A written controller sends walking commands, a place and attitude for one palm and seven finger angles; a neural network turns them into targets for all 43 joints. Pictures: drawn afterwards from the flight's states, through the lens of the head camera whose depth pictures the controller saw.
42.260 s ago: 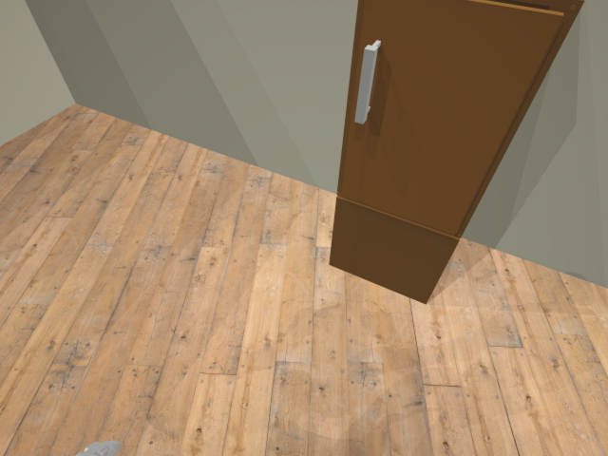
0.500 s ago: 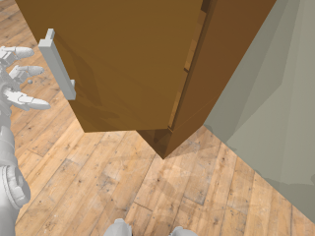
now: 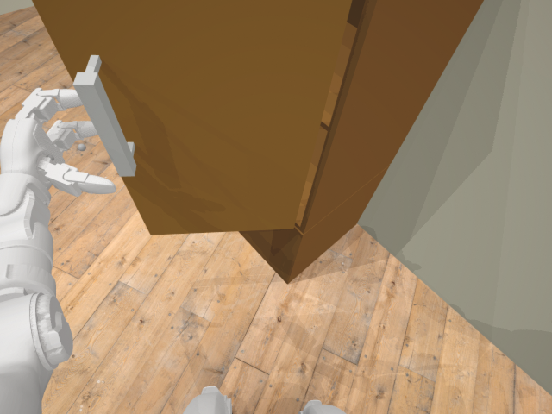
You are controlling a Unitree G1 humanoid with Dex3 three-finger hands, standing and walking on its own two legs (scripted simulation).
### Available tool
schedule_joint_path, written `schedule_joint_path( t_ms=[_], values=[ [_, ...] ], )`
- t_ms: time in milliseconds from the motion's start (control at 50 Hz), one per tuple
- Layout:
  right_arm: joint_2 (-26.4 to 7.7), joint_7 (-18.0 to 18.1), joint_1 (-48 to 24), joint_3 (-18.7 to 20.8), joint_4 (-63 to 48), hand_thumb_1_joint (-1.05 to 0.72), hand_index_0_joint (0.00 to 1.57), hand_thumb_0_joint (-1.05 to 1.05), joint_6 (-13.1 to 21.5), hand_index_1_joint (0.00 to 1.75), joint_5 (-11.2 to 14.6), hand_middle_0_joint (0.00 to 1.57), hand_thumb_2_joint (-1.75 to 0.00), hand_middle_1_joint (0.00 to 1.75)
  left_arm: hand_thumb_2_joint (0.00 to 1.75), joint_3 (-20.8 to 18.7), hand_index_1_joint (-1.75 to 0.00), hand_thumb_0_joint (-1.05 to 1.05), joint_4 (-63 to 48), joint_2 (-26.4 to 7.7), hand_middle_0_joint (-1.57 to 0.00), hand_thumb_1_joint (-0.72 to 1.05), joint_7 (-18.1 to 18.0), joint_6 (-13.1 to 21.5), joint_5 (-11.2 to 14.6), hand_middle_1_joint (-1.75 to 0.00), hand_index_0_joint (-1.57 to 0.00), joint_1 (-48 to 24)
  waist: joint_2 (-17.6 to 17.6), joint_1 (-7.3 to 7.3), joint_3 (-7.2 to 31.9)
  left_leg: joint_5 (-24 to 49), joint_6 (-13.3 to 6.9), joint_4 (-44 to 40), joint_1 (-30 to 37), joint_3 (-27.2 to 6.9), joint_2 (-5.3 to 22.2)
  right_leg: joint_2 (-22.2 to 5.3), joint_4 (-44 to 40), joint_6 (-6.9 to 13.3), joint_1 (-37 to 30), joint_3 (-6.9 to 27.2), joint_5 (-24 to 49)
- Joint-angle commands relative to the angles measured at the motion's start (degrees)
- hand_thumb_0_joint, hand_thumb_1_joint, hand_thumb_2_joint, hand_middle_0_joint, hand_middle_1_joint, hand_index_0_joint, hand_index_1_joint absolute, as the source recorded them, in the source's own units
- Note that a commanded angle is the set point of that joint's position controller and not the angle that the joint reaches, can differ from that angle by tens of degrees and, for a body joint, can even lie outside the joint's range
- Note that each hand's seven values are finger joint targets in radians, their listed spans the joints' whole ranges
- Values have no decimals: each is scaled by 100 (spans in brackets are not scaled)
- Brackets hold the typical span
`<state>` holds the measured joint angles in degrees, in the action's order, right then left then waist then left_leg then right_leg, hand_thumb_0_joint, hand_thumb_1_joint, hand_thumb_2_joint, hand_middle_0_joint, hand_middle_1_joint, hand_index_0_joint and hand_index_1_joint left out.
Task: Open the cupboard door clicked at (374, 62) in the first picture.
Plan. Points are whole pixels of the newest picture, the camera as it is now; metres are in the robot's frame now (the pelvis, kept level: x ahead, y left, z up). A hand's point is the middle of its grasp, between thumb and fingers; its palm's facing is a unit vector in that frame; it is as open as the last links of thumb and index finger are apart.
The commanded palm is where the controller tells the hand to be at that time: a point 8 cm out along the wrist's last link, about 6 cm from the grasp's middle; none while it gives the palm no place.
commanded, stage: slide the fingers in behind the handle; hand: left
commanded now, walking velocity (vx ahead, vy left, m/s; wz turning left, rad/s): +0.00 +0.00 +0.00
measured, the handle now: (112, 121) +0.51 +0.23 +0.10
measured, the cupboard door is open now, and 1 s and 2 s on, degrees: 53 53 53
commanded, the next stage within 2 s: close the thumb around the handle in 1.08 s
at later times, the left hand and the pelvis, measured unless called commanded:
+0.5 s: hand (114, 146) +0.46 +0.22 +0.10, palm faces +0.07 -1.00 +0.01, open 14.0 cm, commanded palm +0.44 +0.26 +0.10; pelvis +0.00 -0.01 +0.00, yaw +0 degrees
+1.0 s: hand (119, 147) +0.46 +0.21 +0.10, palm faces +0.09 -1.00 +0.01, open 14.0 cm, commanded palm +0.44 +0.25 +0.10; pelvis +0.00 -0.01 +0.00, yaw +0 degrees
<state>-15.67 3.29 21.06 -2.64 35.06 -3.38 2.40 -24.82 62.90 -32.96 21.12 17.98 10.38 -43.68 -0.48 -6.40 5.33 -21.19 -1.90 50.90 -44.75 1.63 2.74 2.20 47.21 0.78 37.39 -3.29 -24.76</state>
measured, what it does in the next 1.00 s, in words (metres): stands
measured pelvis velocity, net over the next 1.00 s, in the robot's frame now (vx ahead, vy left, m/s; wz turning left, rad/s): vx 0.00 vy -0.01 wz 0.01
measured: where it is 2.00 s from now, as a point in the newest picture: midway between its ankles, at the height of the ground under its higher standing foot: outside the picture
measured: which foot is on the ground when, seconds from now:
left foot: down 0.00-1.00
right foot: down 0.00-1.00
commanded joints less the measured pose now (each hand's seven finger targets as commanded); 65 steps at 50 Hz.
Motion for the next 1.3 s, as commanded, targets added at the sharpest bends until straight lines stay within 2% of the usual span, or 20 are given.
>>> schedule_joint_path(
  t_ms=[0, 40, 180, 200, 240, 280, 340, 380, 440, 460, 520, 580, 660, 820, 920, 980, 1040, 1160, 1240, 1280],
  values=[
    [-1028, 62, 596, 439, -394, -90, 20, 0, 136, 30, -34, 20, -90, 30, 30, 91, -120, 0, -1428, -1276, -30, -50, -33, 404, 100, -120, -30, -2507, -923, -48, 2210, 1788, -11, -509, 2646, -454, -84, 143, -594, 35, 159, 125, 1670],
    [-1033, 58, 624, 459, -345, -90, 20, 0, 144, 30, -42, 20, -90, 30, 30, 61, -120, 0, -1403, -1218, -30, -50, -99, 418, 139, -120, -30, -2514, -694, -73, 2280, 1808, -31, -480, 2675, -468, -73, 153, -601, 21, 162, 124, 1696],
    [-990, 14, 580, 447, -368, -90, 20, 0, 151, 30, -41, 20, -90, 30, 30, 116, -120, 0, -1431, -1076, -30, -50, -345, 335, 63, -120, -30, -2422, -658, -18, 2131, 1674, -37, -524, 2470, -416, -112, 129, -604, 14, 33, 134, 1694],
    [-1010, 17, 604, 451, -356, -90, 20, 0, 142, 30, -50, 20, -90, 30, 30, -33, -120, 0, -1363, -1239, -30, -50, -389, 332, 50, -120, -30, -2372, -449, 13, 2107, 1652, -43, -535, 2358, -417, -113, 130, -608, 10, -89, 138, 1724],
    [-999, 9, 585, 449, -394, -90, 20, 0, 149, 30, -47, 20, -90, 30, 30, -119, -120, 0, -1585, -1352, -30, -50, -449, 430, 23, -120, -30, -2407, -597, 73, 2376, 1807, -47, -503, 2418, -374, -133, 130, -554, 9, -253, 186, 1920],
    [-953, -13, 549, 452, -390, -90, 20, 0, 158, 30, -48, 20, -90, 30, 30, 63, -120, 0, -1654, -1087, -30, -50, -474, 475, 3, -120, -30, -2394, -755, 36, 2296, 1847, -20, -497, 2543, -390, -121, 135, -557, 21, -129, 158, 1882],
    [-968, -2, 545, 452, -371, -90, 20, 0, 149, 30, -32, 20, -90, 30, 30, 105, -120, 0, -1511, -1040, -30, -50, -491, 463, 21, -120, -30, -2374, -517, -14, 2115, 1680, -49, -519, 2371, -371, -118, 134, -601, 3, -143, 176, 1843],
    [-939, -13, 530, 462, -365, -90, 20, 0, 163, 30, -31, 20, -90, 30, 30, 335, -120, 0, -1647, -750, -30, -50, -490, 449, 29, -120, -30, -2493, -768, -51, 2168, 1693, -25, -530, 2571, -398, -114, 132, -607, 18, -4, 158, 1780],
    [-965, -13, 568, 461, -326, -90, 20, 0, 155, 30, -40, 20, -90, 30, 30, 156, -120, 0, -1503, -921, -30, -50, -588, 400, 38, -120, -30, -2420, -559, -19, 2149, 1756, -44, -519, 2440, -377, -120, 125, -595, 7, -127, 175, 1909],
    [-926, -29, 548, 456, -340, -90, 20, 0, 160, 30, -45, 20, -90, 30, 30, 343, -120, 0, -1507, -678, -30, -50, -594, 379, 29, -120, -30, -2446, -593, -48, 2111, 1711, -36, -518, 2439, -377, -133, 126, -596, 4, -81, 157, 1859],
    [-965, -18, 598, 465, -304, -90, 20, 0, 166, 30, -69, 20, -90, 30, 30, 63, -120, 0, -1461, -1016, -30, -50, -704, 423, -13, -120, -30, -2511, -381, -18, 2125, 1663, -71, -493, 2308, -370, -145, 123, -604, 5, -227, 199, 1889],
    [-901, -53, 539, 472, -339, -90, 20, 0, 185, 30, -58, 20, -90, 30, 30, 223, -120, 0, -1680, -757, -30, -50, -722, 509, -28, -120, -30, -2370, -659, 36, 2334, 1823, -36, -478, 2490, -326, -146, 115, -571, 6, -262, 206, 2041],
    [-896, -66, 515, 476, -362, -90, 20, 0, 166, 30, -49, 20, -90, 30, 30, 271, -120, 0, -1570, -628, -30, -50, -751, 455, 3, -120, -30, -2158, -455, 41, 2157, 1741, -53, -502, 2337, -290, -163, 120, -599, -10, -318, 213, 2084],
    [-941, -25, 560, 447, -330, -90, 20, 0, 162, 30, -59, 20, -90, 30, 30, 102, -120, 0, -1403, -937, -30, -50, -754, 450, -10, -120, -30, -2509, -234, -33, 2001, 1434, -102, -504, 2017, -266, -196, 98, -668, -27, -447, 292, 1953],
    [-943, 10, 564, 437, -278, -90, 20, 0, 185, 30, -54, 20, -90, 30, 30, 111, -120, 0, -1282, -1013, -30, -50, -661, 525, -3, -120, -30, -2638, -317, -76, 2063, 1367, -100, -482, 1989, -284, -190, 89, -662, -28, -415, 315, 1865],
    [-913, -8, 532, 454, -265, -90, 20, 0, 200, 30, -42, 20, -90, 30, 30, 410, -120, 0, -1371, -653, -30, -50, -614, 535, -16, -120, -30, -2700, -722, -114, 2151, 1484, -53, -465, 2355, -324, -162, 102, -630, -6, -64, 249, 1784],
    [-958, -11, 588, 461, -237, -90, 20, 0, 187, 30, -61, 20, -90, 30, 30, 256, -120, 0, -1251, -802, -30, -50, -652, 492, 5, -120, -30, -2662, -479, -82, 2192, 1478, -62, -470, 2272, -366, -153, 115, -611, -13, -103, 226, 1756],
    [-938, -29, 615, 467, -253, -90, 20, 0, 169, 30, -64, 20, -90, 30, 30, 312, -120, 0, -1367, -761, -30, -50, -750, 482, -88, -120, -30, -2669, -584, -75, 2279, 1688, -49, -456, 2372, -383, -147, 115, -556, -3, -82, 207, 1879],
    [-943, -43, 628, 497, -224, -90, 20, 0, 158, 30, -76, 20, -90, 30, 40, 347, -122, 0, -1511, -673, -32, -28, -803, 519, -90, -122, -32, -2695, -621, -86, 2363, 1847, -37, -440, 2559, -404, -126, 127, -536, 10, -11, 173, 1929],
    [-895, -75, 587, 505, -245, -90, 20, 0, 170, 30, -71, 20, -90, 30, 44, 560, -124, 0, -1631, -329, -32, -16, -797, 529, -54, -124, -32, -2566, -777, -70, 2383, 1966, -7, -443, 2772, -418, -120, 149, -541, 28, 64, 140, 1941]
  ],
)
